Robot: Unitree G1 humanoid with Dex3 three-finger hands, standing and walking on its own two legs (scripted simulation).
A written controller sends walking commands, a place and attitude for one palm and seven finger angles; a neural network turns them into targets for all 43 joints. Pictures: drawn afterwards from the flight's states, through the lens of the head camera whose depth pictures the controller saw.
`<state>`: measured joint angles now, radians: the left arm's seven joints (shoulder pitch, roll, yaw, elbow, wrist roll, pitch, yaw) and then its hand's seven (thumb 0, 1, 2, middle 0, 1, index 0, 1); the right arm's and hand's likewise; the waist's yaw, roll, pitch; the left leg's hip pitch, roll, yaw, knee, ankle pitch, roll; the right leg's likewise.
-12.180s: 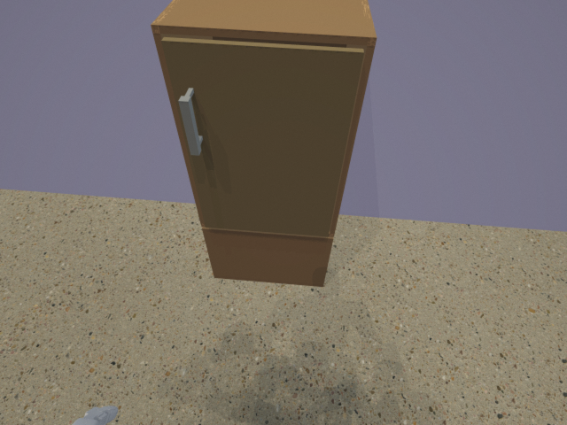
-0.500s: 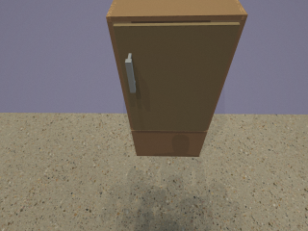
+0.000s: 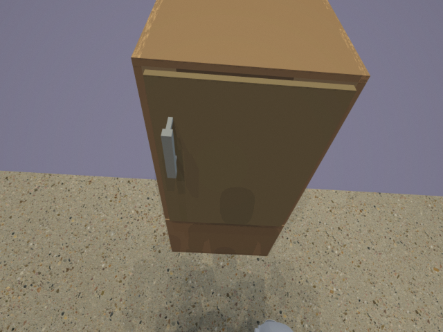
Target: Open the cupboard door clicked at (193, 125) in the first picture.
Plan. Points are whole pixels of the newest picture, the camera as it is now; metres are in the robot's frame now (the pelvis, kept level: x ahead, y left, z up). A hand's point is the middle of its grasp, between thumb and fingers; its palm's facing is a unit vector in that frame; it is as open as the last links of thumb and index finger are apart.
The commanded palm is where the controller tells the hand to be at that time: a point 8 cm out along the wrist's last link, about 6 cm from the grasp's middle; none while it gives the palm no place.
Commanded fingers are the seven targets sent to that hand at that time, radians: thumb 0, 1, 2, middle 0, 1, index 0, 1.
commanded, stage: shuffle to correct the standing spot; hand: left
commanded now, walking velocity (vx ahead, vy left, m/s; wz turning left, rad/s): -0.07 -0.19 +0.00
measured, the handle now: (171, 148) +0.48 +0.14 +0.01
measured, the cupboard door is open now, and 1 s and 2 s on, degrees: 0 0 0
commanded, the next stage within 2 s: come to a stop and stand still in 0.46 s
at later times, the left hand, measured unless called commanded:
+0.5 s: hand out of the picture +0.11 +0.09 -0.19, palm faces +0.05 -0.99 -0.16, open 7.3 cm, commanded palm none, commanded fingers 0.00 0.90 0.90 -0.20 -0.30 -0.20 -0.30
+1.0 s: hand out of the picture -0.08 +0.07 -0.17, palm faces +0.05 -0.98 -0.19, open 7.4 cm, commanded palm none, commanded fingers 0.00 0.90 0.90 -0.20 -0.30 -0.20 -0.30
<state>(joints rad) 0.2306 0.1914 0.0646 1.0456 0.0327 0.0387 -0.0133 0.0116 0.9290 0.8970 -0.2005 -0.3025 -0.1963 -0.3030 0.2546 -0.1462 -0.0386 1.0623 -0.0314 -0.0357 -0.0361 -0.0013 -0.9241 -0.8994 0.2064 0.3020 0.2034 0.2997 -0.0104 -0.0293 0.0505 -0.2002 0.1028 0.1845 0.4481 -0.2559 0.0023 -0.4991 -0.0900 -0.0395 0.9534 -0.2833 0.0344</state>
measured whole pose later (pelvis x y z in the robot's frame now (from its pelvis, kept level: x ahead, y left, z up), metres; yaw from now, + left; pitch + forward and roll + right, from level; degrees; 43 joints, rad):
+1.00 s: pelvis -0.05 -0.10 +0.00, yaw -1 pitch +0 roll +0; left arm 0.38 0.13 0.02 1.10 0.03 0.01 0.02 0.00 0.91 0.90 -0.20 -0.30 -0.20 -0.30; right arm 0.27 -0.20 -0.05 1.06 -0.02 0.04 0.00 0.00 -0.92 -0.90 0.21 0.30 0.20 0.30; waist 0.01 0.02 -0.01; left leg -0.34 0.02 0.08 0.63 -0.33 0.00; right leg -0.06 -0.04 0.00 0.39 -0.33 0.02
